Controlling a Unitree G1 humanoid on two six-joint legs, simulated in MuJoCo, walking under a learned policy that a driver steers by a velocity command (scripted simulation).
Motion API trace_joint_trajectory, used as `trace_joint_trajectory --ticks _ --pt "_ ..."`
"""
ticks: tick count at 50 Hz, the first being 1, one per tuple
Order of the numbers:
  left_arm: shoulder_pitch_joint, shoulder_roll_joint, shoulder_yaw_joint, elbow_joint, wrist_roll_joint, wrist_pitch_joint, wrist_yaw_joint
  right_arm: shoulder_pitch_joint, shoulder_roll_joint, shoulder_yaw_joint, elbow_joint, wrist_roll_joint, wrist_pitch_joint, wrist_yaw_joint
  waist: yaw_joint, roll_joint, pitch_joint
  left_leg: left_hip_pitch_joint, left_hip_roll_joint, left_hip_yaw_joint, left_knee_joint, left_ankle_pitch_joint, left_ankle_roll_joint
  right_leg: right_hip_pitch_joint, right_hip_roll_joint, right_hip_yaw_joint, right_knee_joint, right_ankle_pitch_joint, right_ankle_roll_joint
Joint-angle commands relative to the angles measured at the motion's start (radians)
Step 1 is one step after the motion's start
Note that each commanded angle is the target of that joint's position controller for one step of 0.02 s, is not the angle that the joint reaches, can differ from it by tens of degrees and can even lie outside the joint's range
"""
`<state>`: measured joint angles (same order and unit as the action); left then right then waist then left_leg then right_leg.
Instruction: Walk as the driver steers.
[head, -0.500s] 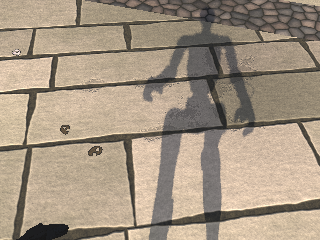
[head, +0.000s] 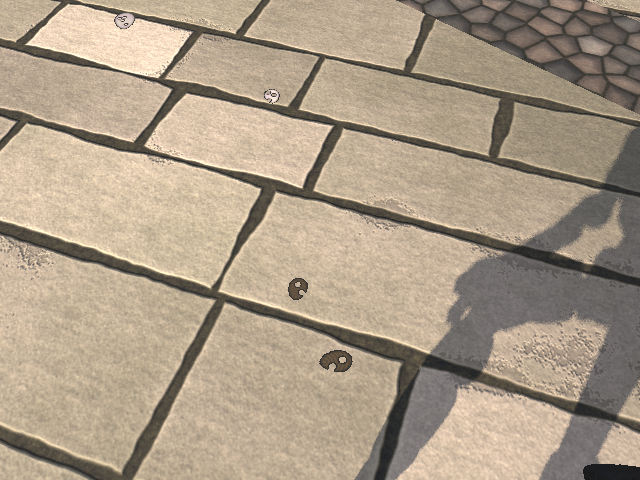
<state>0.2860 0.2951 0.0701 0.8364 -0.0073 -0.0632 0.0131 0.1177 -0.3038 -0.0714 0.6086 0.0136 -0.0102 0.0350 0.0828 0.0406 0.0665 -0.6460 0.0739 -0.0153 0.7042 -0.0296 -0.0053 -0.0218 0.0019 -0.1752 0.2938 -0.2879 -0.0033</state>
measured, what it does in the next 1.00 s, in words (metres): walks ahead: left foot, then right foot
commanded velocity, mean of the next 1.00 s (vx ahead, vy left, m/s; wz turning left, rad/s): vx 0.06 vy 0.00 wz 0.12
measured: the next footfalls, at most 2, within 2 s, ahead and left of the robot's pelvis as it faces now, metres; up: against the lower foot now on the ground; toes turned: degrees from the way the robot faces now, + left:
left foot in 0.10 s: +0.21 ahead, +0.12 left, +0.00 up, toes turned +6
right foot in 0.50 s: +0.24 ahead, -0.11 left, +0.00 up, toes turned +17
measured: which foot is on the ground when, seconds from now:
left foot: up 0.00-0.08, down 0.10-1.00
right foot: down 0.00-0.10, up 0.12-0.48, down 0.50-0.86, up 0.88-1.00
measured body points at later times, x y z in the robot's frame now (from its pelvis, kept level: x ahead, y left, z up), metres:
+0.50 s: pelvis +0.13 +0.00 -0.01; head +0.16 +0.01 +0.44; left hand +0.21 +0.31 -0.11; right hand +0.37 -0.23 -0.09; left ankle +0.17 +0.11 -0.74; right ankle +0.21 -0.12 -0.74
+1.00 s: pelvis +0.17 -0.01 -0.01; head +0.20 -0.01 +0.44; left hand +0.32 +0.29 -0.09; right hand +0.32 -0.29 -0.11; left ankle +0.17 +0.12 -0.74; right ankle +0.16 -0.12 -0.68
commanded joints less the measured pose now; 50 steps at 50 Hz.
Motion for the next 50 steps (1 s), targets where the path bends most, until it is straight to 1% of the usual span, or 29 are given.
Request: trace_joint_trajectory --ticks 1,3,4,5,6,7,8,9,10,11,13,15,19,23,25,26,27,28,29,30,32,38,41,43,45,46,47,48,50 --pt "-0.078 0.195 0.047 -0.068 -0.025 0.0 0.01 -0.009 -0.067 -0.023 -0.085 -0.003 -0.005 0.021 -0.057 -0.134 -0.072 0.146 -0.04 0.046 -0.082 -0.023 0.038 -0.005 -0.251 0.05 0.043 0.716 -0.117" --pt "-0.1 0.206 0.054 -0.075 -0.042 0.009 0.015 0.105 -0.117 -0.052 -0.065 -0.01 0.0 0.021 -0.128 -0.126 -0.129 0.296 -0.095 0.078 -0.161 -0.048 0.085 -0.002 -0.235 0.026 0.237 0.821 -0.087" --pt "-0.087 0.175 0.045 -0.077 -0.037 0.01 0.014 0.218 -0.163 -0.076 -0.034 -0.011 0.001 0.007 -0.182 -0.076 -0.188 0.468 -0.125 0.074 -0.233 0.06 0.121 -0.069 -0.182 0.0 0.43 0.739 -0.047" --pt "-0.022 0.105 0.019 -0.097 0.02 0.01 0.006 0.268 -0.251 -0.093 -0.04 -0.01 0.008 -0.021 -0.165 0.14 -0.27 0.729 0.078 -0.195 -0.202 0.492 0.203 -0.326 -0.103 -0.01 0.75 0.165 0.018" --pt "0.054 0.066 -0.006 -0.129 0.04 0.004 -0.006 0.19 -0.311 -0.084 -0.094 -0.034 0.0 -0.024 -0.081 0.279 -0.422 0.926 0.331 -0.678 -0.245 0.616 0.455 -0.61 0.077 0.132 1.081 -0.454 0.073" --pt "0.01 0.156 0.01 -0.114 0.017 0.002 -0.016 0.18 -0.237 -0.069 -0.111 -0.025 -0.002 -0.016 -0.152 0.11 -0.504 0.899 0.299 -0.624 -0.29 0.476 0.449 -0.631 0.018 0.291 1.13 -0.376 0.067" --pt "-0.061 0.167 0.01 -0.138 -0.009 0.005 -0.017 0.127 -0.198 -0.058 -0.107 -0.018 -0.005 -0.014 -0.138 0.073 -0.391 0.794 0.246 -0.519 -0.31 0.318 0.399 -0.67 -0.011 0.276 1.096 -0.288 0.054" --pt "-0.078 0.151 0.01 -0.126 0.0 0.015 -0.005 0.087 -0.168 -0.051 -0.097 -0.003 -0.003 -0.017 -0.107 -0.011 -0.276 0.654 0.177 -0.423 -0.328 0.218 0.326 -0.664 -0.051 0.27 1.002 -0.225 0.055" --pt "-0.093 0.156 0.013 -0.125 0.012 0.027 0.008 0.051 -0.144 -0.043 -0.099 0.002 0.004 -0.025 -0.088 -0.007 -0.225 0.54 0.14 -0.377 -0.344 0.168 0.29 -0.623 -0.07 0.27 0.915 -0.183 0.059" --pt "-0.087 0.154 0.014 -0.123 0.013 0.04 0.009 0.026 -0.147 -0.041 -0.106 -0.008 0.012 -0.029 -0.062 0.019 -0.193 0.432 0.105 -0.34 -0.362 0.169 0.275 -0.551 -0.06 0.253 0.869 -0.155 0.063" --pt "-0.067 0.125 0.007 -0.118 0.02 0.046 0.011 0.016 -0.164 -0.049 -0.106 -0.026 0.017 -0.039 -0.049 0.043 -0.2 0.358 0.079 -0.313 -0.368 0.225 0.276 -0.483 -0.031 0.233 0.772 -0.125 0.079" --pt "-0.082 0.105 -0.001 -0.121 0.021 0.048 0.016 0.028 -0.174 -0.054 -0.097 -0.021 0.02 -0.051 -0.057 0.045 -0.223 0.355 0.072 -0.321 -0.361 0.204 0.275 -0.462 -0.017 0.244 0.678 -0.095 0.091" --pt "-0.139 0.1 -0.003 -0.141 0.014 0.057 0.012 0.017 -0.175 -0.056 -0.095 -0.012 0.037 -0.065 -0.075 0.081 -0.213 0.322 0.045 -0.375 -0.371 -0.059 0.24 -0.419 0.004 0.266 0.546 -0.015 0.09" --pt "-0.127 0.085 -0.008 -0.14 0.012 0.048 -0.004 0.026 -0.109 -0.026 -0.073 -0.024 0.042 -0.055 -0.09 0.109 -0.215 0.341 0.066 -0.371 -0.313 -0.091 0.212 -0.32 -0.026 0.235 0.403 0.013 0.064" --pt "-0.107 0.04 -0.022 -0.135 0.031 0.038 -0.021 0.06 -0.024 0.011 -0.036 -0.03 0.037 -0.047 -0.066 0.08 -0.201 0.299 0.02 -0.316 -0.271 -0.165 0.14 -0.155 -0.043 0.23 0.15 0.168 0.025" --pt "-0.129 0.093 -0.018 -0.149 0.052 0.035 -0.022 0.135 0.005 0.02 -0.008 -0.047 0.03 -0.045 -0.114 -0.037 -0.177 0.276 -0.054 -0.236 -0.177 -0.294 0.074 -0.128 -0.156 0.371 0.079 0.265 -0.022" --pt "-0.219 0.125 -0.019 -0.161 0.064 0.036 -0.02 0.206 -0.015 0.012 -0.005 -0.049 0.023 -0.043 -0.212 -0.211 -0.129 0.326 -0.122 -0.131 -0.175 -0.361 0.023 -0.254 -0.228 0.473 0.055 0.251 -0.122" --pt "-0.252 0.078 -0.027 -0.172 0.055 0.037 -0.021 0.148 -0.06 0.004 0.001 -0.059 0.019 -0.047 -0.181 -0.208 -0.1 0.428 -0.092 -0.125 -0.211 -0.28 -0.002 -0.365 -0.206 0.484 0.019 0.066 -0.14" --pt "-0.222 0.079 -0.027 -0.164 0.042 0.036 -0.024 0.078 -0.084 -0.006 -0.002 -0.054 0.018 -0.049 -0.142 -0.183 -0.075 0.465 -0.096 -0.12 -0.217 -0.223 -0.004 -0.386 -0.151 0.446 0.021 -0.053 -0.097" --pt "-0.19 0.115 -0.018 -0.152 0.031 0.034 -0.025 0.041 -0.083 -0.008 -0.002 -0.052 0.022 -0.054 -0.12 -0.171 -0.065 0.484 -0.097 -0.11 -0.2 -0.203 0.001 -0.401 -0.13 0.437 0.019 -0.099 -0.071" --pt "-0.182 0.155 -0.008 -0.158 0.014 0.032 -0.02 0.039 -0.079 -0.011 -0.006 -0.046 0.025 -0.06 -0.119 -0.201 -0.031 0.454 -0.093 -0.094 -0.195 -0.198 0.008 -0.393 -0.13 0.462 0.02 -0.061 -0.07" --pt "-0.135 0.161 0.015 -0.201 -0.008 0.063 0.004 0.047 -0.053 -0.024 0.006 -0.029 0.003 -0.067 -0.082 -0.157 -0.105 0.402 -0.104 -0.035 -0.157 -0.184 0.002 -0.279 -0.124 0.541 0.13 0.217 -0.131" --pt "-0.144 0.152 0.022 -0.235 -0.013 0.079 0.006 0.064 -0.064 -0.038 0.01 -0.025 0.0 -0.062 -0.084 -0.095 -0.13 0.459 -0.069 -0.05 -0.182 -0.138 0.028 -0.324 -0.08 0.527 0.196 0.236 -0.111" --pt "-0.145 0.132 0.02 -0.254 -0.014 0.084 0.002 0.09 -0.096 -0.052 0.015 -0.027 0.004 -0.063 -0.086 0.013 -0.138 0.531 0.027 -0.136 -0.253 -0.084 0.089 -0.419 -0.011 0.435 0.309 0.147 -0.058" --pt "-0.118 0.111 0.02 -0.26 -0.01 0.086 -0.006 0.1 -0.127 -0.058 0.012 -0.035 0.004 -0.071 -0.088 0.188 -0.151 0.589 0.275 -0.351 -0.341 0.129 0.248 -0.537 0.055 0.27 0.581 -0.193 0.009" --pt "-0.131 0.148 0.036 -0.264 -0.007 0.088 -0.01 0.104 -0.116 -0.051 0.0 -0.036 -0.001 -0.078 -0.107 0.158 -0.151 0.581 0.356 -0.397 -0.355 0.243 0.314 -0.586 0.02 0.257 0.797 -0.342 0.034" --pt "-0.126 0.158 0.047 -0.26 -0.012 0.094 -0.013 0.08 -0.111 -0.045 -0.008 -0.034 -0.005 -0.084 -0.093 0.078 -0.142 0.557 0.349 -0.352 -0.348 0.267 0.312 -0.597 -0.007 0.27 0.9 -0.336 0.047" --pt "-0.115 0.132 0.042 -0.255 -0.018 0.103 -0.014 0.035 -0.115 -0.045 -0.011 -0.024 -0.005 -0.085 -0.072 0.045 -0.119 0.538 0.298 -0.265 -0.346 0.22 0.267 -0.596 -0.036 0.27 0.866 -0.287 0.054" --pt "-0.137 0.087 0.024 -0.263 -0.017 0.112 -0.018 0.007 -0.144 -0.053 -0.004 -0.019 0.003 -0.085 -0.084 0.073 -0.098 0.514 0.222 -0.132 -0.348 0.211 0.217 -0.553 -0.054 0.213 0.747 -0.194 0.067"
